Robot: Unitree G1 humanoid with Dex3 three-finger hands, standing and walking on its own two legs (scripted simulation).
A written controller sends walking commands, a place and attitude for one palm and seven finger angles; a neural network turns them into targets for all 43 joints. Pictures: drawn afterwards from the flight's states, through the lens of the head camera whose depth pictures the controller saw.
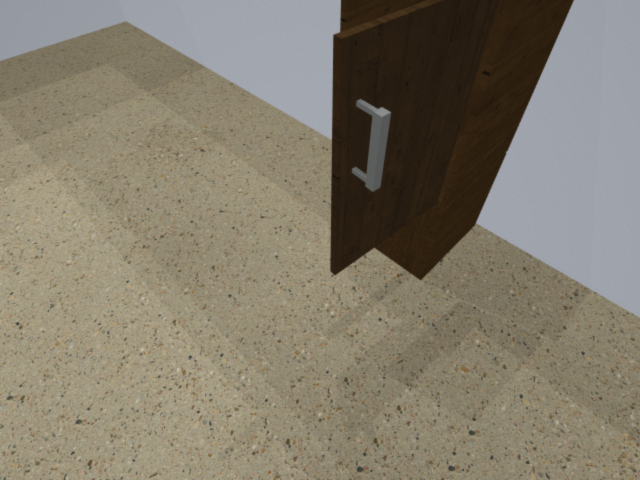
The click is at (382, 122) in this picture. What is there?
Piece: cupboard door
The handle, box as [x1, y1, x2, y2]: [352, 99, 390, 191]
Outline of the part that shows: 359,99 356,101 356,105 372,116 367,172 365,174 356,167 352,168 352,172 365,182 365,186 373,191 380,186 390,112 382,107 377,109 363,100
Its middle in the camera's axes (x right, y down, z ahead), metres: +0.08 -0.16 +0.70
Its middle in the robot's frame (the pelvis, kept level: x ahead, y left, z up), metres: +0.65 -0.05 +0.04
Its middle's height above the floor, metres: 0.83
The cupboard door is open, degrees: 84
